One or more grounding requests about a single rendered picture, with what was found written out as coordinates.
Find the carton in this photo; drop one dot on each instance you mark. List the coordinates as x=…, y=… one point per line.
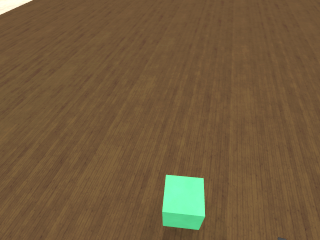
x=183, y=202

